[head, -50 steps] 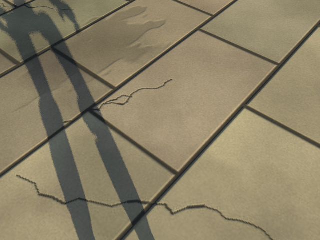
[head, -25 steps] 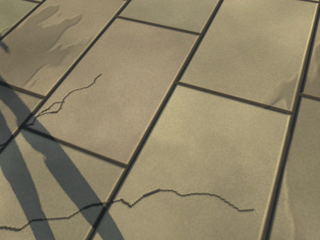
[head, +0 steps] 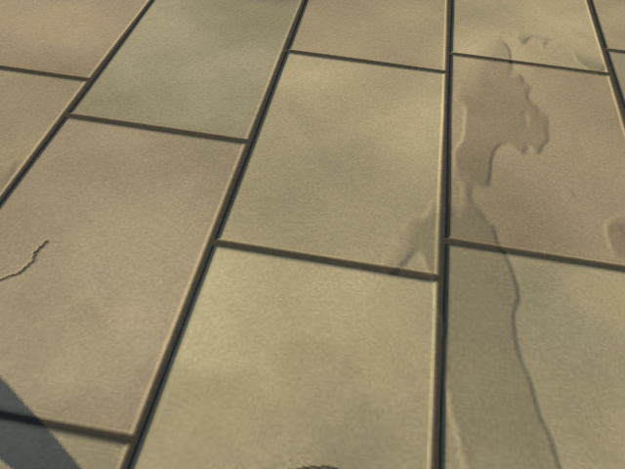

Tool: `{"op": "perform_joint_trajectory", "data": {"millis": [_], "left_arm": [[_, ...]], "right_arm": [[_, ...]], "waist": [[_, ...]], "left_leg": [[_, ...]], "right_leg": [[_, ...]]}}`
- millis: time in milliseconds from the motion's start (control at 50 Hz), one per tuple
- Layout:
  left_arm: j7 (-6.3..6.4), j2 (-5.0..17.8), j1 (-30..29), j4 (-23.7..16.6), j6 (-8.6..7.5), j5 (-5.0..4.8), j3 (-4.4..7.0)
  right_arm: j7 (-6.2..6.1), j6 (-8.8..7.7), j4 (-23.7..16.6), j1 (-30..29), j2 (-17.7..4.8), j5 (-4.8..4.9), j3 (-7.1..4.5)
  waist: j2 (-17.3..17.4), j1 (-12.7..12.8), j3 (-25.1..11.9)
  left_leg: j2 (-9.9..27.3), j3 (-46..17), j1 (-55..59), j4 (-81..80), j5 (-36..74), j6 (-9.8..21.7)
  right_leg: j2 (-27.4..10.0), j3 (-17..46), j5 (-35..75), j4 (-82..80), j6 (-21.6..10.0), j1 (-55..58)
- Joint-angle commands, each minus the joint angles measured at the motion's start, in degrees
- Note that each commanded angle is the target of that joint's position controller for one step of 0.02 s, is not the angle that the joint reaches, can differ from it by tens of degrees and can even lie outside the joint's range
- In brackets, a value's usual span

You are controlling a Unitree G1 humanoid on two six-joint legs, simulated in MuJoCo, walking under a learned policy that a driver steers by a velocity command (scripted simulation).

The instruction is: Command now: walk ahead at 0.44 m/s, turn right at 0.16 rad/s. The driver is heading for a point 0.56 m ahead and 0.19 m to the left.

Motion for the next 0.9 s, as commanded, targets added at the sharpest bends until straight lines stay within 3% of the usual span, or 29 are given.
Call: {"op": "perform_joint_trajectory", "data": {"millis": [20,100,160,220,240,260,280,300,320,340,360,380,400,440,500,600,660,700,740,760,780,800,820,840,860,880,900], "left_arm": [[-0.63,3.2,-7.2,-5.9,-2.07,0.57,0.76],[-1.27,-0.1,-14.6,-7.9,-2.94,0.36,-0.65],[-2.23,1.4,-16.8,-8.4,-3.56,-0.37,-0.13],[-2.25,4.7,-13.2,-7.6,-3.92,-0.72,1.35],[-1.78,6.3,-7.9,-6.1,-3.85,-0.58,2.36],[-1.07,8.5,-0.3,-4.5,-3.63,-0.23,3.51],[-0.15,13.0,10.3,-3.5,-3.08,1.01,4.54],[-0.91,14.9,11.0,-2.3,-2.64,1.93,4.51],[-1.01,8.6,8.6,-2.5,-2.62,1.52,3.11],[-0.83,6.2,5.2,-2.2,-2.63,0.81,2.3],[-0.92,5.0,2.1,-1.9,-2.76,0.95,1.88],[-1.04,3.7,-0.2,-1.4,-2.93,1.31,1.63],[-0.97,3.6,-1.5,-0.9,-3.4,1.79,1.72],[-0.87,2.9,-2.8,0.3,-4.41,1.47,1.96],[-0.57,4.4,-2.9,2.1,-5.03,1.2,2.66],[0.17,7.5,-1.3,4.2,-4.21,0.87,3.47],[0.28,9.1,1.3,5.8,-3.24,-0.02,4.0],[0.32,10.1,2.0,6.5,-2.33,-0.55,4.32],[0.62,12.1,1.9,6.5,-1.41,-0.96,4.78],[0.75,12.6,1.5,6.4,-0.87,-1.23,4.86],[0.98,11.7,0.9,6.0,-0.64,-1.38,4.35],[1.06,7.4,3.3,4.8,-1.05,0.66,2.67],[0.56,2.2,6.8,1.8,-2.46,1.42,0.67],[-0.11,9.0,2.0,2.4,-3.79,-0.4,1.96],[-0.27,9.2,-0.9,1.6,-4.01,-1.83,1.91],[0.31,7.9,-1.3,2.1,-3.84,-0.91,1.59],[0.83,8.2,-1.8,2.7,-3.36,0.37,1.87]], "right_arm": [[-0.57,-0.54,-3.2,-0.6,-8.6,0.09,-1.61],[-0.77,0.33,-1.1,2.6,-9.6,1.0,-1.42],[-0.8,0.99,0.0,5.1,-11.5,1.51,-1.76],[-1.0,1.54,0.2,4.4,-12.9,1.84,-2.25],[-1.03,1.68,0.1,3.9,-12.7,1.7,-2.19],[-0.96,1.59,-0.3,3.9,-11.3,1.13,-1.67],[-0.9,1.45,-2.6,4.2,-6.2,-0.88,0.04],[-1.0,0.81,-3.2,12.4,-1.5,1.39,1.31],[-1.14,0.85,-2.2,8.7,-8.3,2.98,-0.44],[-1.07,1.01,-3.4,3.4,-10.2,3.26,-1.18],[-1.21,1.19,-3.6,1.2,-9.2,2.51,-1.06],[-1.12,1.54,-3.7,0.3,-8.3,1.7,-1.2],[-0.85,2.09,-3.7,1.1,-7.2,1.8,-1.15],[-0.68,3.22,-3.9,0.8,-5.3,1.96,-0.94],[-0.6,3.94,-6.0,-3.2,-4.6,1.24,-0.79],[1.44,3.03,-9.0,-12.1,-3.8,1.12,0.12],[2.44,3.01,-11.7,-17.1,-4.2,1.29,0.21],[2.95,3.12,-13.2,-18.6,-5.1,1.23,-0.13],[3.02,3.59,-13.7,-15.9,-7.2,1.06,-1.27],[2.82,3.9,-12.7,-10.1,-9.2,1.16,-2.48],[2.11,4.25,-10.3,-0.5,-12.2,1.39,-4.35],[0.82,4.9,-9.1,5.8,-17.1,1.39,-5.77],[0.71,4.1,-12.0,0.4,-21.0,0.55,-5.51],[1.32,3.34,-13.2,0.1,-15.2,0.04,-3.89],[1.43,2.72,-12.2,-1.7,-12.4,-0.32,-2.94],[1.56,2.26,-11.5,-4.0,-10.7,0.22,-2.45],[1.33,2.15,-11.4,-6.6,-8.8,0.53,-1.97]], "waist": [[9.3,-1.3,5.7],[8.9,-3.8,6.3],[9.7,-3.8,6.4],[10.6,0.3,4.5],[9.9,3.7,1.1],[8.9,7.7,-4.5],[0.1,11.1,-15.4],[-18.2,6.4,-23.6],[-10.6,7.6,-15.7],[-6.7,7.2,-7.4],[-2.6,5.5,-3.6],[-2.3,4.0,-0.8],[-4.3,2.5,0.0],[-3.2,1.4,1.6],[-0.7,1.1,4.5],[1.3,4.0,6.8],[1.8,5.5,8.1],[1.2,5.2,7.6],[-1.1,2.6,3.6],[-1.5,-0.9,-0.1],[-0.5,-6.2,-5.1],[9.2,-7.0,-10.0],[19.8,-0.3,-17.9],[9.6,-4.8,-20.8],[7.5,-3.7,-13.4],[2.4,-1.2,-7.2],[2.6,0.3,-5.1]], "left_leg": [[13.9,-14.9,7.0,-14.2,0.8,10.1],[11.3,-8.1,2.6,-13.9,12.0,9.2],[13.2,-9.6,2.1,-12.6,13.8,8.9],[15.2,-11.2,4.9,-8.0,21.8,6.8],[13.3,-9.3,4.0,-1.5,29.7,5.5],[10.4,-7.2,-0.7,9.0,30.5,3.7],[5.8,-5.0,-12.1,28.2,11.9,1.4],[-0.4,-5.2,-26.8,44.5,-18.6,-0.7],[2.6,-7.9,-32.0,50.8,-16.0,-0.8],[4.8,-6.1,-34.5,51.2,-10.5,-0.6],[6.8,-5.2,-32.4,49.7,-6.2,-0.8],[8.1,-5.2,-30.9,47.5,-3.3,-1.0],[9.3,-5.2,-27.9,46.6,-1.3,-1.2],[9.6,-4.7,-27.1,45.4,0.0,-1.7],[9.9,-5.3,-30.9,39.4,4.9,-2.4],[8.6,-1.0,-29.0,22.7,17.1,-1.5],[8.0,1.0,-30.0,16.9,16.0,0.2],[6.4,3.1,-29.2,14.7,12.1,1.9],[2.3,6.7,-22.3,14.5,6.0,4.2],[-0.3,8.1,-14.6,13.7,4.2,5.8],[-2.7,7.9,-0.2,10.4,7.1,8.0],[6.9,-7.4,17.0,9.8,14.2,11.6],[22.3,-42.5,30.0,0.5,11.8,24.2],[23.3,-41.0,28.5,-2.9,17.3,22.5],[21.4,-29.9,22.1,-1.4,26.6,19.9],[18.2,-21.7,13.7,-0.5,34.2,17.1],[15.9,-17.0,7.8,-1.2,36.4,15.2]], "right_leg": [[-4.7,-1.4,7.8,-2.3,1.7,-16.5],[-3.5,-4.6,15.2,-18.4,3.0,-7.2],[-1.6,-4.4,17.3,-25.4,2.7,-0.3],[-0.9,-3.2,15.3,-29.8,0.2,7.7],[0.1,-4.2,14.9,-31.8,-1.3,16.1],[-1.9,-3.3,15.3,-31.3,-3.0,28.7],[-15.0,9.6,13.6,-28.8,-6.5,46.2],[-26.1,34.8,-2.2,-38.1,-13.6,55.4],[-23.8,34.1,-8.7,-42.2,-12.0,48.9],[-22.1,24.3,-5.5,-42.5,-10.4,41.7],[-19.5,18.2,1.9,-43.6,-9.7,35.0],[-17.3,13.1,6.6,-45.5,-9.5,30.1],[-16.5,9.5,9.6,-47.4,-9.6,26.6],[-16.0,4.5,14.7,-49.9,-10.2,23.6],[-16.5,-1.0,20.3,-51.8,-10.6,23.2],[-15.4,-9.7,22.4,-52.7,-9.2,25.2],[-16.7,-12.1,24.1,-51.3,-8.1,30.6],[-17.4,-13.7,31.8,-47.9,-7.1,34.4],[-17.1,-15.5,51.3,-39.2,-5.8,36.6],[-16.3,-16.5,58.2,-30.3,-5.0,35.9],[-14.2,-18.0,56.2,-17.6,-3.1,29.7],[-10.5,-17.5,26.4,1.3,-0.1,13.9],[2.4,-8.9,-16.6,21.9,3.6,-6.7],[-0.7,1.3,-14.8,24.6,3.0,-9.3],[-3.2,0.4,-11.0,22.1,2.3,-10.5],[-6.0,-0.5,-7.6,16.8,2.3,-9.2],[-7.7,-0.7,-5.9,12.1,2.4,-6.5]]}}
